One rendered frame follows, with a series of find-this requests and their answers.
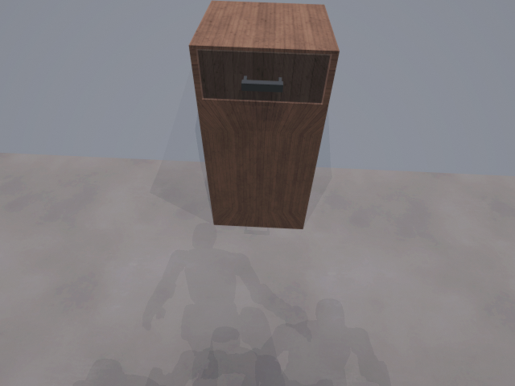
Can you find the handle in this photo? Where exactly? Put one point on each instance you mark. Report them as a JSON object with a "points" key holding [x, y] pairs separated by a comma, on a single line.
{"points": [[262, 85]]}

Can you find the drawer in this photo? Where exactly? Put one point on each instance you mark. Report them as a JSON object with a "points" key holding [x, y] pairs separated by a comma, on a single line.
{"points": [[303, 74]]}

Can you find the cabinet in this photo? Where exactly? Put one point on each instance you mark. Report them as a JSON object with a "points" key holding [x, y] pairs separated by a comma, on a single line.
{"points": [[260, 156]]}

